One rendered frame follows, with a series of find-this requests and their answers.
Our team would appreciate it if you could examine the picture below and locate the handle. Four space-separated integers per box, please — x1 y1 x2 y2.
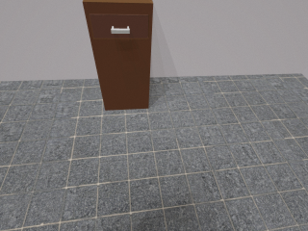
111 26 130 34

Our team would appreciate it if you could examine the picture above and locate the cabinet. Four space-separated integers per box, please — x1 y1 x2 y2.
83 0 153 111

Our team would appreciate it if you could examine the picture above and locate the drawer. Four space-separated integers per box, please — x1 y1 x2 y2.
90 13 149 39

